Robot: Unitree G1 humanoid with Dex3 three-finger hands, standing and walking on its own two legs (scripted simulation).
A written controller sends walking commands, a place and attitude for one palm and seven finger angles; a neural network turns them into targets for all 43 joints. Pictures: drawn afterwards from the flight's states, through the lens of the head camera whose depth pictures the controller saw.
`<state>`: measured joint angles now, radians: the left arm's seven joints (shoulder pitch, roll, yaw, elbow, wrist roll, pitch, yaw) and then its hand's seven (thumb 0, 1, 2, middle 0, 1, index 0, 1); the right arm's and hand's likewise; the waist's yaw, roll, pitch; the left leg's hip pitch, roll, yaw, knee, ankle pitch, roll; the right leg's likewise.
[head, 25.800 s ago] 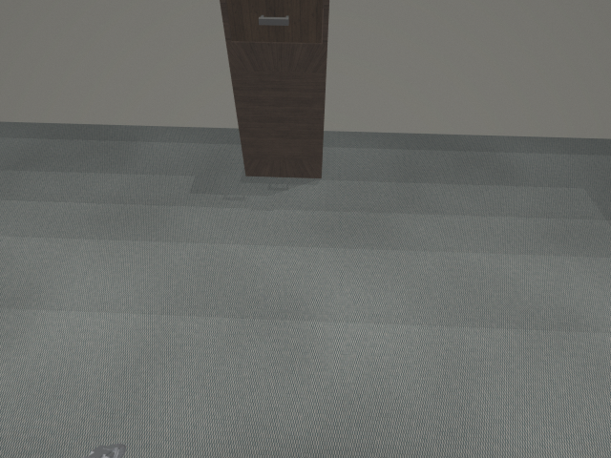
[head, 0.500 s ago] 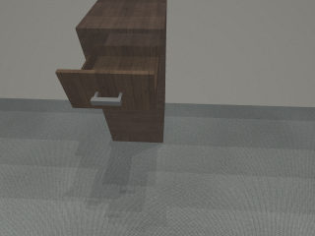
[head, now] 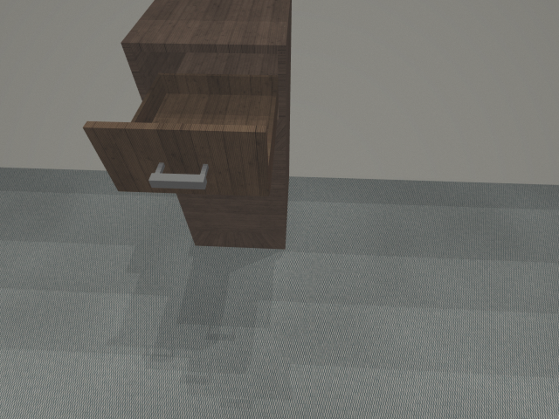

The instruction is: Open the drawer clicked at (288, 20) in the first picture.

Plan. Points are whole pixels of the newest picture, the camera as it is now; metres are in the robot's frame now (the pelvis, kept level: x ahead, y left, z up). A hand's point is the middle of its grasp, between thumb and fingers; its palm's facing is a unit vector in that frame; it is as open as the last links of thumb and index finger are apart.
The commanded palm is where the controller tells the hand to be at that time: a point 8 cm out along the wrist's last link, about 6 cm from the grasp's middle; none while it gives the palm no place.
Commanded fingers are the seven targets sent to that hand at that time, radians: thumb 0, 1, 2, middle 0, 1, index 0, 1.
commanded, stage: look to check the result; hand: left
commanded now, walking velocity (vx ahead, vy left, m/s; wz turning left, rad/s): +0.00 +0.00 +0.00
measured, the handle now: (180, 174) +0.55 +0.23 -0.01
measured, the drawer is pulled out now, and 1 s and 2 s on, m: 0.30 0.30 0.30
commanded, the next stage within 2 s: stand and wait in 0.12 s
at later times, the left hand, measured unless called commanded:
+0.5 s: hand out of the picture +0.11 +0.25 -0.15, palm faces -0.02 -0.94 -0.35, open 7.4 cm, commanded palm none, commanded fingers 0.00 0.90 0.90 -0.20 -0.30 -0.20 -0.30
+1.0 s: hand out of the picture +0.11 +0.25 -0.15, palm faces -0.03 -0.94 -0.34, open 7.4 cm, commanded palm none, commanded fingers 0.00 0.90 0.90 -0.20 -0.30 -0.20 -0.30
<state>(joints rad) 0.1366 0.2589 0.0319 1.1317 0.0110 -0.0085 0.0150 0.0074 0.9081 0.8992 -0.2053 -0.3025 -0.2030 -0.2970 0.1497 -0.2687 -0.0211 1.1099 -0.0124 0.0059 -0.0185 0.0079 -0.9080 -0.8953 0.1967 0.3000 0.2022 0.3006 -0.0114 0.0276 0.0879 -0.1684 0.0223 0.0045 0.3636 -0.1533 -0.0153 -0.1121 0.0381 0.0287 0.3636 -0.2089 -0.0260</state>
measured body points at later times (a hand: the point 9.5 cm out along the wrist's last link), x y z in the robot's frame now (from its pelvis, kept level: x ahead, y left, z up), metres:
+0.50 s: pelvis +0.01 +0.00 +0.00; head +0.03 +0.00 +0.45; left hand +0.11 +0.30 -0.13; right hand +0.09 -0.29 -0.14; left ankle +0.03 +0.13 -0.75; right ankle -0.01 -0.10 -0.75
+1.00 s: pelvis +0.02 +0.00 +0.00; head +0.05 +0.00 +0.45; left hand +0.11 +0.30 -0.13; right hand +0.09 -0.29 -0.14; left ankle +0.03 +0.13 -0.75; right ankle -0.01 -0.10 -0.75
